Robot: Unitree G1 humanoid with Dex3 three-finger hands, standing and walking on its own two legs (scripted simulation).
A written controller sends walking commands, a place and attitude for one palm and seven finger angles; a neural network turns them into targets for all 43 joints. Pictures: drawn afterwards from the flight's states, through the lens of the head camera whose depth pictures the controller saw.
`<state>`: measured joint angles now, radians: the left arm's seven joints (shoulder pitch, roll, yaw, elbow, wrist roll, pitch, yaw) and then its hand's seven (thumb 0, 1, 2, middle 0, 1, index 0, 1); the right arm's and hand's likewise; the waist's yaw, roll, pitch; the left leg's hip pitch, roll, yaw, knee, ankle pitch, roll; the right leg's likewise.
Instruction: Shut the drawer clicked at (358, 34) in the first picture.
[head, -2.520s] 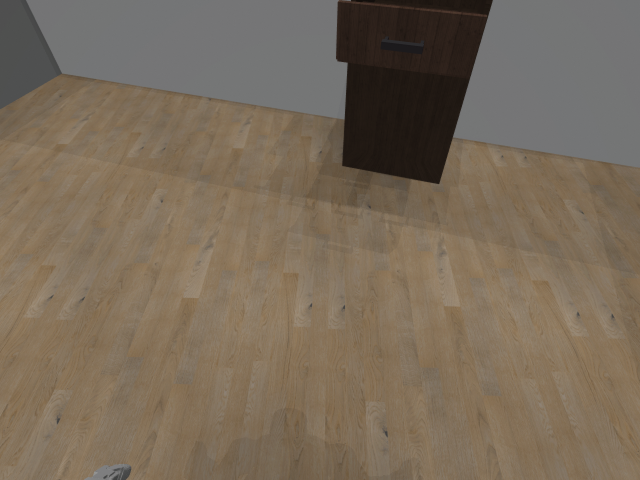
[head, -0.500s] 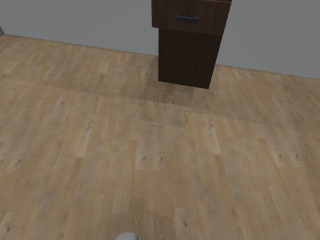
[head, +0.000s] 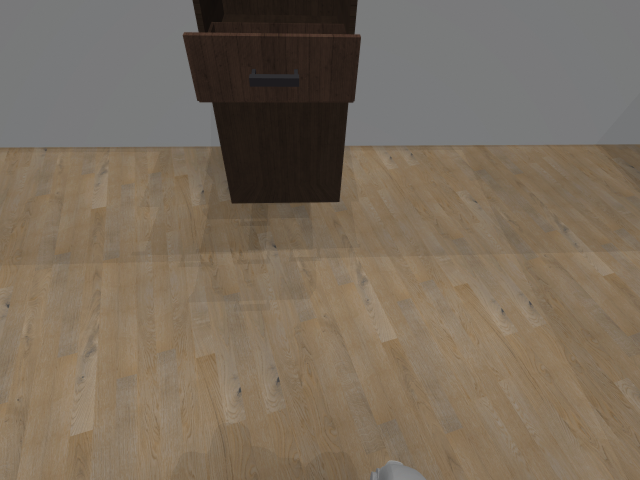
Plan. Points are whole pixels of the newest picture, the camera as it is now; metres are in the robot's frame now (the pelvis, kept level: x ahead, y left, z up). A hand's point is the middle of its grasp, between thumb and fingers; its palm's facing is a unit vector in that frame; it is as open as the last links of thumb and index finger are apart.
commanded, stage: walk to a spot facing it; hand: left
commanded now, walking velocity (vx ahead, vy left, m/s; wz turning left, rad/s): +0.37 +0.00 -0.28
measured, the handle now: (274, 76) +1.07 +0.18 -0.01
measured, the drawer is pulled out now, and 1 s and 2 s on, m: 0.29 0.29 0.29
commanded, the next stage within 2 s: turn to face it in 0.84 s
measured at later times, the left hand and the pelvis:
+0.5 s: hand (223, 423) +0.24 +0.17 -0.18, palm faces -0.04 -0.98 -0.18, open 7.3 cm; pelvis +0.22 -0.02 -0.01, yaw -6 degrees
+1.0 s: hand (277, 267) +0.54 +0.12 -0.17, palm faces -0.29 -0.94 -0.20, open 7.3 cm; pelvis +0.41 -0.04 -0.01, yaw -17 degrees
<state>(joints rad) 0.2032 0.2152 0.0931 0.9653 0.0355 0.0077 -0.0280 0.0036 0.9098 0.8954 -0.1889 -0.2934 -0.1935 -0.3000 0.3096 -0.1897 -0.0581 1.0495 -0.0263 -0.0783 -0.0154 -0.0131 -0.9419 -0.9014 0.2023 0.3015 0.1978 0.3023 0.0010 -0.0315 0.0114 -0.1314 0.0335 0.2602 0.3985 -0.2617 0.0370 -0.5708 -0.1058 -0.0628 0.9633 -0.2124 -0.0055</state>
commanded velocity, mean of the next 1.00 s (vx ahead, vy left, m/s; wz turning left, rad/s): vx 0.30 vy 0.00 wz -0.22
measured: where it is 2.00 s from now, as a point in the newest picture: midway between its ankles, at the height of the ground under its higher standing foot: (347, 398)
